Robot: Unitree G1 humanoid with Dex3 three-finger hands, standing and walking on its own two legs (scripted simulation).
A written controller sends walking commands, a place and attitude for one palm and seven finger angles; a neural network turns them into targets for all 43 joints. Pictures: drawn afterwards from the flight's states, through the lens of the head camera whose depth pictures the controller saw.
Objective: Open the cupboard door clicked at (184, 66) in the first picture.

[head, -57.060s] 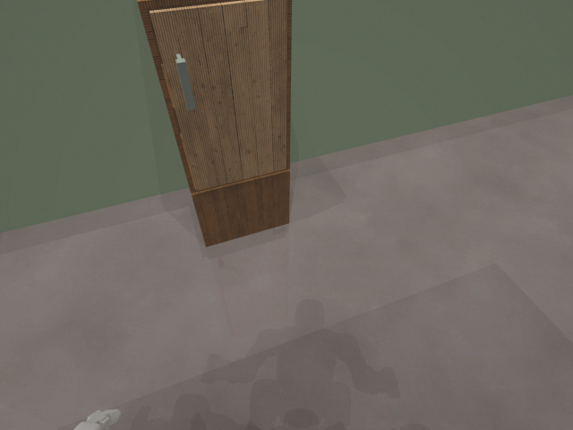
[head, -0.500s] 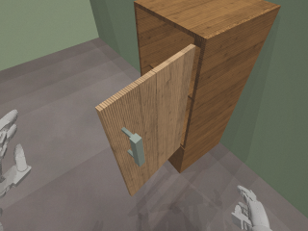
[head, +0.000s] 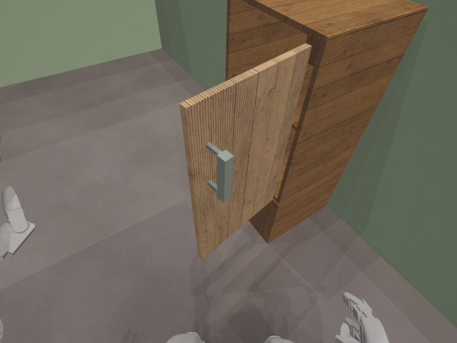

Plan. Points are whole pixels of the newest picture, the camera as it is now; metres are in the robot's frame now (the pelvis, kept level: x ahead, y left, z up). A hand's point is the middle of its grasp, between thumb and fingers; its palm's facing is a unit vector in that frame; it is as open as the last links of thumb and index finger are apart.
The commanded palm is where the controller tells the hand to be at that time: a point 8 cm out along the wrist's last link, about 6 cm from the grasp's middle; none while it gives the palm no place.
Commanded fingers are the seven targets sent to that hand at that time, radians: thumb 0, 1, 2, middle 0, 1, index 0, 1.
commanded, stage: step back with the hand held close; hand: left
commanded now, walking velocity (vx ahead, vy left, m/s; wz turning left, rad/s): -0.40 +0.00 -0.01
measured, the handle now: (218, 172) +0.44 +0.05 +0.03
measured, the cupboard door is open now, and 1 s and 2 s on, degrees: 100 100 100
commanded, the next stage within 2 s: stop stepping back and stand still in 0.46 s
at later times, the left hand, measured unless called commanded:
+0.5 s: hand (22, 291) +0.14 +0.22 +0.19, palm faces +0.35 -0.80 -0.49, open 7.4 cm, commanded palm +0.05 +0.28 +0.20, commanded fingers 0.00 0.90 0.90 -0.20 -0.30 -0.20 -0.30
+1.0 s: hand out of the picture +0.02 +0.22 +0.18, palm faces +0.42 -0.82 -0.39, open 7.4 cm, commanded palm -0.04 +0.26 +0.20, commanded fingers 0.00 0.90 0.90 -0.20 -0.30 -0.20 -0.30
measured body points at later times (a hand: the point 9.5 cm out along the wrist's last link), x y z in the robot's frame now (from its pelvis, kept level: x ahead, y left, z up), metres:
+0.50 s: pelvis -0.09 -0.02 +0.02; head -0.04 +0.00 +0.47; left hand +0.11 +0.26 +0.21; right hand +0.10 -0.26 -0.05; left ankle -0.12 +0.09 -0.71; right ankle -0.09 -0.12 -0.72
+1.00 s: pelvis -0.20 -0.03 +0.02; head -0.22 -0.02 +0.47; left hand -0.01 +0.26 +0.20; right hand -0.09 -0.29 -0.07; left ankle -0.18 +0.08 -0.72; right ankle -0.18 -0.12 -0.72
